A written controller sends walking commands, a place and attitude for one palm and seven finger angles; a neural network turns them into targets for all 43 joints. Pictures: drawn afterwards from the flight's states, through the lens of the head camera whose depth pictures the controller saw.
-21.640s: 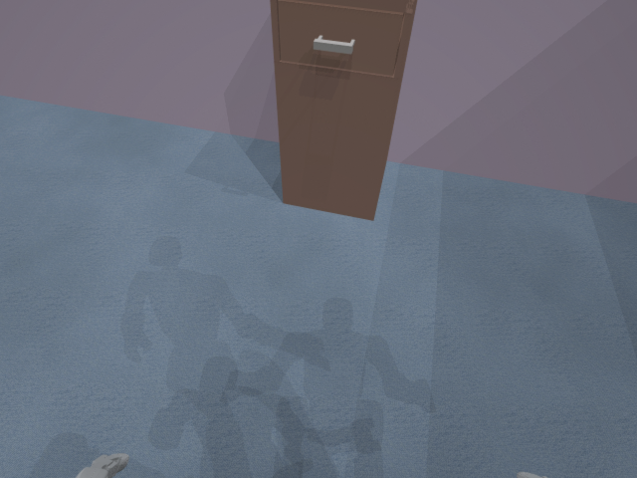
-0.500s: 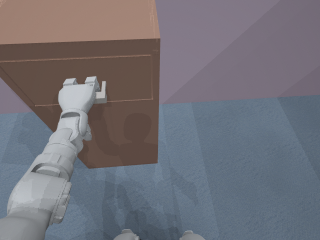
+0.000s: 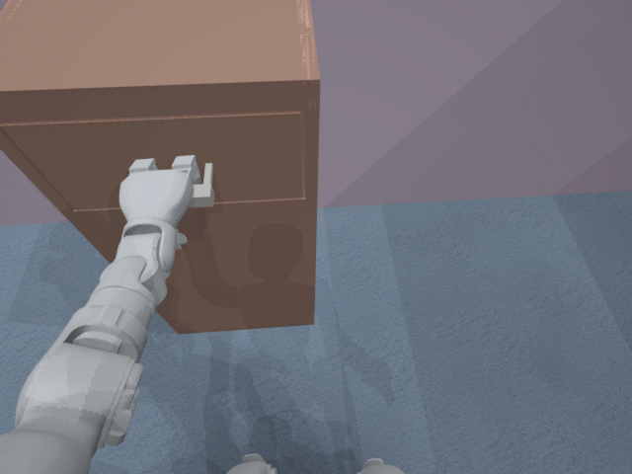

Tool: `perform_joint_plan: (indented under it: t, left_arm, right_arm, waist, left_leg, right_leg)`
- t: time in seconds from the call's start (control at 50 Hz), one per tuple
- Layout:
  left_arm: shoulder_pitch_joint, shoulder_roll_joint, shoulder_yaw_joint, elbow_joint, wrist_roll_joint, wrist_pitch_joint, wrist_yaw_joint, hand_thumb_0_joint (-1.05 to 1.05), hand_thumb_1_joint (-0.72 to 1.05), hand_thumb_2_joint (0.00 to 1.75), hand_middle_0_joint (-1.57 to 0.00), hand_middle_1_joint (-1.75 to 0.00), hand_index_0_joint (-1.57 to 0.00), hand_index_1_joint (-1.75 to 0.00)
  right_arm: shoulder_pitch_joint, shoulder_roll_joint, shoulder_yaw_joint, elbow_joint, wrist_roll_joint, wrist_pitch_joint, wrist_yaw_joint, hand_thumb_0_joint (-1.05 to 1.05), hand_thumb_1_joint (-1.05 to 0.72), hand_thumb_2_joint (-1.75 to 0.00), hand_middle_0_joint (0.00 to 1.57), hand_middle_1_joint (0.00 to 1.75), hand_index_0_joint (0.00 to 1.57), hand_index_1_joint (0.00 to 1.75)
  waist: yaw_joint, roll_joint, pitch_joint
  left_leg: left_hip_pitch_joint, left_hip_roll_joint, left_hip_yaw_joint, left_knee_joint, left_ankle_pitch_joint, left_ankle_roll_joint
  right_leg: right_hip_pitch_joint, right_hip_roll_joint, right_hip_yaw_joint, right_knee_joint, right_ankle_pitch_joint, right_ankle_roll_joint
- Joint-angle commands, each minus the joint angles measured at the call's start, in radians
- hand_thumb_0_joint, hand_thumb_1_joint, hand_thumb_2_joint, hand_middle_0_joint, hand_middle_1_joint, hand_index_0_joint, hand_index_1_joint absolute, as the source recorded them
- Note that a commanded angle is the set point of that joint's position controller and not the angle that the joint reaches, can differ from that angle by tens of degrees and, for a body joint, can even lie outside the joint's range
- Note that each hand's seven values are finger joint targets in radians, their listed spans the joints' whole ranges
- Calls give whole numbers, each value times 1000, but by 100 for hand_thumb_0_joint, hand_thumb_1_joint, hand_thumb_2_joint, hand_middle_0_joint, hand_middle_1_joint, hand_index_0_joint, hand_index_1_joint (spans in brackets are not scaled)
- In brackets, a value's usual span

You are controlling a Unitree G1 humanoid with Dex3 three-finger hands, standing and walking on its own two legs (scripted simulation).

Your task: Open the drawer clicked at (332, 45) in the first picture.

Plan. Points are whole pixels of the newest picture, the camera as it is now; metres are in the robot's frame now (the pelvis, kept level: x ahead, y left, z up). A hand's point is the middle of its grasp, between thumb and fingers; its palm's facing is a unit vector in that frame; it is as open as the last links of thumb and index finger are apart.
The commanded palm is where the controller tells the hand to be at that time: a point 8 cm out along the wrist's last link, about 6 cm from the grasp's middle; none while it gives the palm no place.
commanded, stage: close the thumb around the handle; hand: left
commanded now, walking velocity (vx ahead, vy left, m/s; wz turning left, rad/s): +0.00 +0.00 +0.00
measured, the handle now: (171, 184) +0.51 +0.19 +0.03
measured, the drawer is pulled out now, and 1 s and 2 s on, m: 0.00 0.06 0.17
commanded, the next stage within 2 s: pull the drawer open in 0.32 s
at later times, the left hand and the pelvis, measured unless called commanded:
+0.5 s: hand (171, 218) +0.46 +0.19 +0.00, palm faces -0.07 -0.04 -1.00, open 5.5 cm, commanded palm +0.43 +0.19 +0.06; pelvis +0.01 +0.00 +0.00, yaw -1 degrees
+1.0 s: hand (167, 252) +0.41 +0.19 +0.00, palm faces -0.04 -0.05 -1.00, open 5.5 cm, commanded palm +0.38 +0.19 +0.06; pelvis +0.03 +0.00 +0.01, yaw -1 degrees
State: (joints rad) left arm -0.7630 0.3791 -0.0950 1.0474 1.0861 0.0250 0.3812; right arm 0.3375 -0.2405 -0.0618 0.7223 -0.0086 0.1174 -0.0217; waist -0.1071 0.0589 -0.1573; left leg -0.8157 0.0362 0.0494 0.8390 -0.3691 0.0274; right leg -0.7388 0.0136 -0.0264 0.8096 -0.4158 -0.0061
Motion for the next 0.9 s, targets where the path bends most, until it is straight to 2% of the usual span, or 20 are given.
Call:
perform_joint_plan:
  t: [0.0,0.04,0.1,0.14,0.18,0.22,0.3,0.36,0.46,0.48,0.54,0.6,0.62,0.64,0.68,0.72,0.78,0.82,0.84,0.88]
  left_arm:
    - [-410,151,26,-170,-10,2,27,0,62,78,-38,-132,-38,-132]
    - [-425,196,60,-182,-9,-5,23,0,73,83,-39,-133,-39,-133]
    - [-385,170,42,-183,-10,-9,16,0,90,90,-40,-135,-40,-135]
    - [-377,177,54,-184,-10,-18,13,0,90,90,-40,-135,-40,-135]
    - [-373,222,78,-190,-7,-23,13,0,90,90,-40,-135,-40,-135]
    - [-366,191,60,-213,-7,-31,11,0,90,90,-40,-135,-40,-135]
    - [-309,206,84,-224,-9,-40,16,0,90,90,-40,-135,-40,-135]
    - [-318,202,80,-225,-10,-38,19,0,90,90,-40,-135,-40,-135]
    - [-236,220,108,-240,-11,-33,20,0,90,90,-40,-135,-40,-135]
    - [-199,192,92,-237,-14,-30,19,0,90,90,-40,-135,-40,-135]
    - [-132,212,119,-276,-22,-34,15,0,90,90,-40,-135,-40,-135]
    - [-79,153,77,-290,-26,-26,14,0,90,90,-40,-135,-40,-135]
    - [-63,185,104,-290,-23,-24,15,0,90,90,-40,-135,-40,-135]
    - [-66,199,114,-308,-20,-23,16,0,90,90,-40,-135,-40,-135]
    - [-27,160,88,-369,-19,-21,22,0,90,90,-40,-135,-40,-135]
    - [20,129,70,-377,-20,-6,25,0,90,90,-40,-135,-40,-135]
    - [93,121,76,-463,-27,5,30,0,90,90,-40,-135,-40,-135]
    - [115,78,43,-485,-34,24,29,0,90,90,-40,-135,-40,-135]
    - [119,98,61,-487,-35,30,29,0,90,90,-40,-135,-40,-135]
    - [122,97,54,-508,-32,38,30,0,90,90,-40,-135,-40,-135]
  right_arm:
    - [117,-151,-57,-59,-2,-13,-11,0,-90,-90,20,30,20,30]
    - [121,-155,-56,-58,-4,-13,-15,0,-90,-90,20,30,20,30]
    - [116,-149,-56,-62,-4,-11,-15,0,-90,-90,20,30,20,30]
    - [113,-147,-57,-60,-5,-10,-16,0,-90,-90,20,30,20,30]
    - [113,-152,-54,-62,-3,-6,-20,0,-90,-90,20,30,20,30]
    - [110,-147,-58,-65,-4,-8,-18,0,-90,-90,20,30,20,30]
    - [102,-145,-58,-72,-5,-5,-14,0,-90,-90,20,30,20,30]
    - [103,-146,-60,-71,-4,-4,-14,0,-90,-90,20,30,20,30]
    - [92,-147,-61,-79,-4,2,-12,0,-90,-90,20,30,20,30]
    - [83,-143,-61,-86,-4,2,-11,0,-90,-90,20,30,20,30]
    - [68,-145,-61,-96,-3,8,-8,0,-90,-90,20,30,20,30]
    - [52,-141,-62,-105,4,10,-4,0,-90,-90,20,30,20,30]
    - [51,-145,-61,-105,5,11,-4,0,-90,-90,20,30,20,30]
    - [43,-146,-60,-109,4,13,-6,0,-90,-90,20,30,20,30]
    - [32,-140,-63,-120,5,13,-1,0,-90,-90,20,30,20,30]
    - [19,-139,-62,-124,7,17,2,0,-90,-90,20,30,20,30]
    - [-2,-136,-66,-141,8,16,9,0,-90,-90,20,30,20,30]
    - [-16,-137,-63,-145,9,17,11,0,-90,-90,20,30,20,30]
    - [-20,-139,-62,-145,11,18,10,0,-90,-90,20,30,20,30]
    - [-33,-137,-60,-149,12,17,9,0,-90,-90,20,30,20,30]
  waist:
    - [-29,-13,-369]
    - [-24,-31,-390]
    - [-17,-15,-394]
    - [-19,-33,-379]
    - [-12,-40,-385]
    - [-12,-22,-398]
    - [9,-14,-408]
    - [-1,-29,-394]
    - [27,-41,-422]
    - [34,-35,-413]
    - [56,-46,-426]
    - [50,-54,-368]
    - [58,-68,-358]
    - [62,-66,-366]
    - [71,-29,-392]
    - [66,-53,-356]
    - [85,-40,-386]
    - [72,-57,-354]
    - [71,-82,-338]
    - [74,-67,-314]
  left_leg:
    - [378,-38,-36,-54,358,17]
    - [372,-39,-39,-52,371,18]
    - [380,-41,-32,-51,389,18]
    - [366,-42,-28,-46,396,20]
    - [349,-44,-27,-48,381,21]
    - [364,-45,-24,-46,399,20]
    - [361,-47,-18,-45,425,17]
    - [357,-45,-18,-45,421,19]
    - [363,-47,-13,-49,449,18]
    - [365,-48,-8,-53,449,18]
    - [372,-47,-4,-62,480,17]
    - [373,-45,2,-76,461,17]
    - [362,-45,3,-81,447,17]
    - [370,-45,-1,-83,466,17]
    - [411,-43,0,-86,503,16]
    - [417,-41,-1,-91,514,15]
    - [455,-37,-6,-94,571,14]
    - [464,-35,-8,-99,560,13]
    - [454,-34,-13,-104,547,12]
    - [459,-37,-11,-111,524,13]
  right_leg:
    - [78,53,-6,-110,339,-26]
    - [104,51,-2,-104,363,-26]
    - [115,50,-2,-104,389,-25]
    - [126,48,2,-107,414,-25]
    - [141,47,6,-102,415,-23]
    - [143,46,5,-101,432,-24]
    - [169,46,6,-94,467,-25]
    - [165,46,7,-96,472,-22]
    - [205,45,9,-92,508,-23]
    - [209,45,8,-97,509,-24]
    - [253,43,10,-98,552,-26]
    - [237,45,4,-114,537,-24]
    - [245,45,3,-115,525,-25]
    - [254,44,7,-113,535,-27]
    - [256,45,4,-111,547,-29]
    - [251,46,-3,-119,551,-29]
    - [272,46,-1,-116,565,-30]
    - [261,46,-8,-126,557,-27]
    - [265,45,-7,-129,538,-29]
    - [259,46,-9,-132,524,-29]
